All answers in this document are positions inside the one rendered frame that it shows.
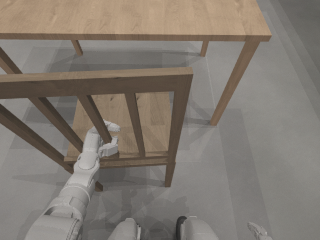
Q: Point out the robot left upper arm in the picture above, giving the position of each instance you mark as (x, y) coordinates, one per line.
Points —
(49, 227)

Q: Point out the left robot hand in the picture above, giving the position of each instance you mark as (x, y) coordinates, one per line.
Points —
(94, 143)

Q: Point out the right robot hand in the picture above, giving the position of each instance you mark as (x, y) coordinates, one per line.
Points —
(258, 231)

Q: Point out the chair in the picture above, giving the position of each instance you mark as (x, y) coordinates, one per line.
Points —
(137, 100)

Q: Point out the table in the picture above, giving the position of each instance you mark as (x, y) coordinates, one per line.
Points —
(138, 20)

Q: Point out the robot right thigh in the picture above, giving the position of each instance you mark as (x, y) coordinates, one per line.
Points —
(195, 229)

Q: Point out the robot right foot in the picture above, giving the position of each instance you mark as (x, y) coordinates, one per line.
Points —
(180, 221)

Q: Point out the robot left forearm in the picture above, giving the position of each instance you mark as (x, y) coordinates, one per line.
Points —
(76, 194)

